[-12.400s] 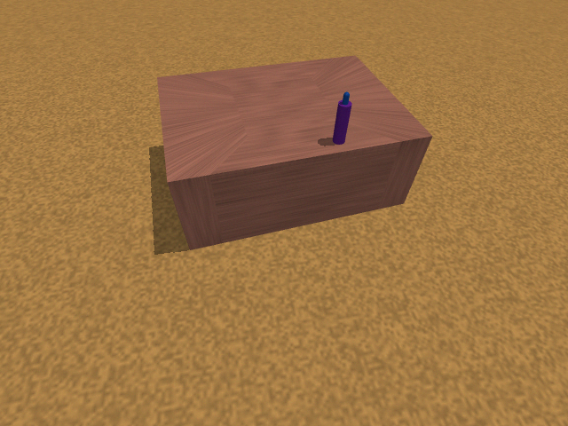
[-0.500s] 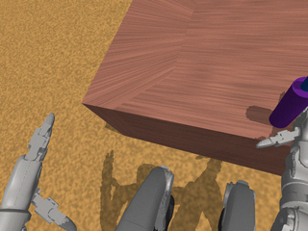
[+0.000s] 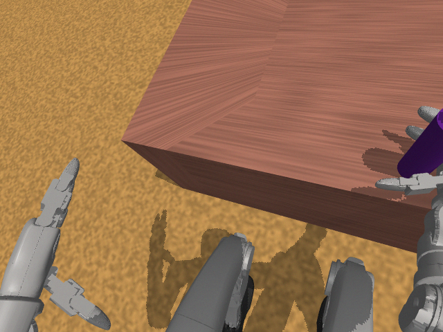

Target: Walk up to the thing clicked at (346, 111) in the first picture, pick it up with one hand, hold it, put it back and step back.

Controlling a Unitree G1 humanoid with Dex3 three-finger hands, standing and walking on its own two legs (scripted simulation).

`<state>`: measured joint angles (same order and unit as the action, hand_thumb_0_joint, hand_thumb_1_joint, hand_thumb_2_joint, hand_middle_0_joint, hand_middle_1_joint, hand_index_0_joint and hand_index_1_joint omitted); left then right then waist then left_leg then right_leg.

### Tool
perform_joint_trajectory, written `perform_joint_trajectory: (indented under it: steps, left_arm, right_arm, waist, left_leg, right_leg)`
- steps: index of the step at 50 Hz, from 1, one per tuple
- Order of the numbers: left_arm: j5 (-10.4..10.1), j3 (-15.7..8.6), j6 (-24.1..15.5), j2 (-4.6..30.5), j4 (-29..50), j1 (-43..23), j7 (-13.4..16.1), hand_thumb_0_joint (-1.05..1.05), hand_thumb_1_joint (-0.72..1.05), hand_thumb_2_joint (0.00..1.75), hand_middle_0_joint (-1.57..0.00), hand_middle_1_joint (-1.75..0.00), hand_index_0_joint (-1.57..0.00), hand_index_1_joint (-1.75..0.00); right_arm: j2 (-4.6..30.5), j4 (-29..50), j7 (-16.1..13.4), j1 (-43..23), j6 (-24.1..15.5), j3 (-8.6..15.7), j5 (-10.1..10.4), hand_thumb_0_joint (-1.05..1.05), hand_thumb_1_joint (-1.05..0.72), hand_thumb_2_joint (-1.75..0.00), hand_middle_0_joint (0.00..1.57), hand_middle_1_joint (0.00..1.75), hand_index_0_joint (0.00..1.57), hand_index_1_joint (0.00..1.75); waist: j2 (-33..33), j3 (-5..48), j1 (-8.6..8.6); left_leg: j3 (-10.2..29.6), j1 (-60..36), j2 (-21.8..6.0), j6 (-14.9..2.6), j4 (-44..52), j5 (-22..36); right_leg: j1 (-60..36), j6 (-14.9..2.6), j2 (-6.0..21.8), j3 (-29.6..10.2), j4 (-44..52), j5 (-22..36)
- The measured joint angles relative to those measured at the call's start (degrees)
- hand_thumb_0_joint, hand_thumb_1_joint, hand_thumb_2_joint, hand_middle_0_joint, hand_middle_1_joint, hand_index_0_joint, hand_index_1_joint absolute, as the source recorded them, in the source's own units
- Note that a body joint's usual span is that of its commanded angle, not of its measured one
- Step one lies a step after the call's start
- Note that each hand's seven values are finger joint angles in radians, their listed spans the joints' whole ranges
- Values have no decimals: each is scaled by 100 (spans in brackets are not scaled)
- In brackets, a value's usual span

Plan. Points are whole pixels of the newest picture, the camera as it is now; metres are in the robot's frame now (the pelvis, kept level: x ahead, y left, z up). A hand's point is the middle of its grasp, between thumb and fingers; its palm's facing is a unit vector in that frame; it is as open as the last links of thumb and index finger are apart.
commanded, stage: close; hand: right
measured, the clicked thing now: (438, 142) +0.48 -0.22 -0.01
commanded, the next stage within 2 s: settle in 0.26 s
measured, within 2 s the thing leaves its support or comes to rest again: leaves its support in 0.64 s
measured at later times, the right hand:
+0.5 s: hand (419, 151) +0.48 -0.21 -0.05, palm faces +0.13 +0.99 +0.01, open 6.9 cm
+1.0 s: hand (437, 133) +0.48 -0.21 +0.01, palm faces +0.15 +0.99 +0.01, open 6.8 cm
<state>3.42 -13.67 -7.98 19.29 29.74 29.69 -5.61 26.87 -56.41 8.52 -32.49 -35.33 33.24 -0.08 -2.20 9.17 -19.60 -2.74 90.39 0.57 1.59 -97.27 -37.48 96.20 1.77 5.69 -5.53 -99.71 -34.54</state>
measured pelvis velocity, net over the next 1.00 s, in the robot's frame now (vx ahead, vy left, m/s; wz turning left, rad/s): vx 0.01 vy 0.00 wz -0.01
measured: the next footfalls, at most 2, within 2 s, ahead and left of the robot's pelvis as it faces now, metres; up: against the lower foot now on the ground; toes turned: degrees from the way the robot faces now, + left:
none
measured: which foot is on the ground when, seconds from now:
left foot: down 0.00-1.00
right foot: down 0.00-1.00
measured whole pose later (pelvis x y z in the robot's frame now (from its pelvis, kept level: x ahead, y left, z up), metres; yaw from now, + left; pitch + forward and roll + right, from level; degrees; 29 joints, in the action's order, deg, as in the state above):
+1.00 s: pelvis +0.01 +0.00 +0.04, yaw -1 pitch +28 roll +5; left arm 3.8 -9.2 -6.1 17.4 23.0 29.1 -4.2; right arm 26.3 -57.5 7.0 -34.2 -31.4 30.7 0.2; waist -1.3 9.3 -17.7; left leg -2.8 81.4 0.8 1.5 -88.4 -35.3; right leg 87.1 1.8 5.9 -5.0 -91.3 -33.0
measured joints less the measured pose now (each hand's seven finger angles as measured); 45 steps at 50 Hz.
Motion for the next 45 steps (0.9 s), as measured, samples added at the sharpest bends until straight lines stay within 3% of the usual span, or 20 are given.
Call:
perform_joint_trajectory:
  steps: [6, 13, 18, 28, 45]
  left_arm:
    - [-18, -11, -69, -54, -92, 80, 12, 0, -53, 6, -5, -5, -6, -5]
    - [21, 123, 33, -38, 38, -6, -8, -1, -53, 6, -6, -5, -6, -5]
    - [-19, 47, -37, -28, 37, 65, 0, 0, -53, 5, -6, -5, -6, -5]
    - [4, 130, 14, -24, 13, 29, 2, -1, -55, 7, -7, -5, -7, -6]
    - [20, 386, 162, -177, -562, -38, 108, -1, -55, 7, -7, -5, -7, -6]
  right_arm:
    - [-90, 114, -1, 41, 51, -50, 51, -1, 28, -39, 86, 63, 87, 63]
    - [115, -69, -56, -121, 76, 37, -61, -1, 7, -59, 104, 83, 104, 83]
    - [100, -88, -39, -142, 177, 22, -2, 0, 3, -75, 99, 92, 100, 91]
    - [87, -19, -41, -118, 210, 25, -52, -1, 1, -113, 92, 107, 93, 106]
    - [-87, 45, -201, -70, 434, -230, -4, -1, 2, -113, 93, 106, 93, 106]
  waist:
    - [-17, 51, 37]
    - [10, -8, -37]
    - [9, 6, -32]
    - [-2, 2, -31]
    - [58, 38, 140]
  left_leg:
    - [-23, -29, 5, -9, 70, 21]
    - [-20, -8, 22, -1, 14, 18]
    - [-20, -31, 17, -6, 77, 46]
    - [-16, -38, 33, -3, 85, 52]
    - [-30, -739, 32, -13, 732, 177]
  right_leg:
    - [-19, 8, 1, -20, 57, 17]
    - [0, 4, 13, -28, -7, 4]
    - [-25, 5, 8, -22, 58, 32]
    - [-37, 6, 20, -22, 60, 28]
    - [-734, 7, 29, 21, 671, 122]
